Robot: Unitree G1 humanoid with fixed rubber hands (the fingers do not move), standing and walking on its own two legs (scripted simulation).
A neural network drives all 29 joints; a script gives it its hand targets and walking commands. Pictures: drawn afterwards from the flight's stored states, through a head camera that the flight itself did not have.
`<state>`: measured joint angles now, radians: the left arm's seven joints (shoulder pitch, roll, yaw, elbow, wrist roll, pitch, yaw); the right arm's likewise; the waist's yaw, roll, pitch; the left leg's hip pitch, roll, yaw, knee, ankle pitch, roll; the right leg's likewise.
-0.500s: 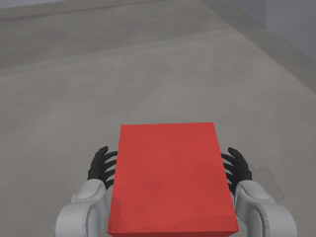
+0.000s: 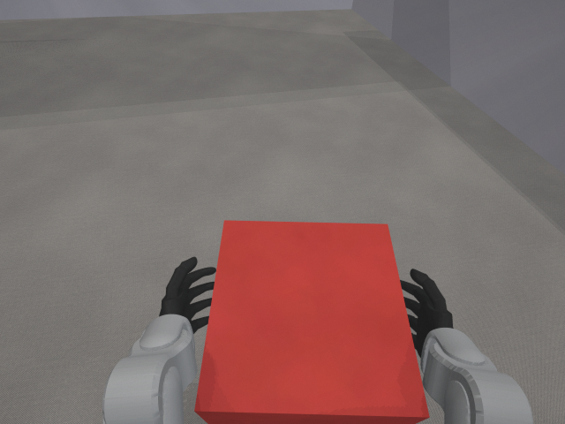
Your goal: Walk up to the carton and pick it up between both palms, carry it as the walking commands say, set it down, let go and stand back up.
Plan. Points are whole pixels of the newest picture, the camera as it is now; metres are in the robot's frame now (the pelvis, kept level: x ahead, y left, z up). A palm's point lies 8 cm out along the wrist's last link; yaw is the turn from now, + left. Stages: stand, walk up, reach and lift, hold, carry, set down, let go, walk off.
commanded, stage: carry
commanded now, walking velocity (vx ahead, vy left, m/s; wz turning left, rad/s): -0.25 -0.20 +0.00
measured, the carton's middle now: (301, 339) +0.25 +0.01 +0.01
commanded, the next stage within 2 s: none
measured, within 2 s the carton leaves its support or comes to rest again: neither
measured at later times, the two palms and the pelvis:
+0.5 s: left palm out of the picture +0.04 +0.04 +0.05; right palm out of the picture +0.07 -0.26 +0.07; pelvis -0.17 -0.14 -0.02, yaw +5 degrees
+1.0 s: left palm out of the picture -0.08 -0.17 +0.06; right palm out of the picture -0.10 -0.47 +0.03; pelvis -0.32 -0.30 -0.01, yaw -1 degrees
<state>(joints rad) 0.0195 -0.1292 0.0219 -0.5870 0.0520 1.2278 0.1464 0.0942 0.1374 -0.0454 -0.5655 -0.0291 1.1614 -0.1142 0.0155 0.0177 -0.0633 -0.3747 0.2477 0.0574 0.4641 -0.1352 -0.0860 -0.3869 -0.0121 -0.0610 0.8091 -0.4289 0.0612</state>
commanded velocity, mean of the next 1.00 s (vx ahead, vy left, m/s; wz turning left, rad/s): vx -0.25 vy -0.20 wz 0.00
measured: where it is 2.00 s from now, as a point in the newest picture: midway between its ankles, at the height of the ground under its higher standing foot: outside the picture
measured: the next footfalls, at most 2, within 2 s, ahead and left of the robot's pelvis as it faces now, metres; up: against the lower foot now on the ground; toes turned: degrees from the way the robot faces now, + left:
right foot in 0.08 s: +0.00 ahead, -0.18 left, +0.00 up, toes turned -6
left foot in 0.46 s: -0.19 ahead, -0.05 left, +0.00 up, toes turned +12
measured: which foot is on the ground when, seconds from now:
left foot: down 0.00-0.08, up 0.10-0.44, down 0.46-0.88, up 0.90-1.00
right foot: up 0.00-0.06, down 0.08-0.46, up 0.48-0.88, down 0.90-1.00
